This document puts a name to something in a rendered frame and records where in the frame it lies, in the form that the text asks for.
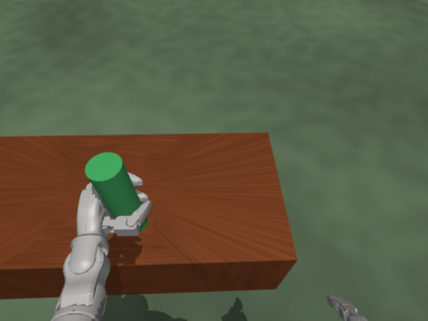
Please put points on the left robot arm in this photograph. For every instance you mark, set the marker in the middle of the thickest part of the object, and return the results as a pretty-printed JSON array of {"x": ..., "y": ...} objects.
[{"x": 85, "y": 270}]

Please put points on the can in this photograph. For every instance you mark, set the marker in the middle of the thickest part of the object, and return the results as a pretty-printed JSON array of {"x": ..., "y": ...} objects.
[{"x": 108, "y": 175}]

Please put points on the right robot hand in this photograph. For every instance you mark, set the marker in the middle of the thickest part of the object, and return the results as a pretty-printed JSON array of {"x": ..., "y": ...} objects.
[{"x": 346, "y": 310}]

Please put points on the left robot hand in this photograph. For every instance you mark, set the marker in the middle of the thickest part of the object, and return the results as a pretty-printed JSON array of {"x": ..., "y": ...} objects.
[{"x": 93, "y": 216}]

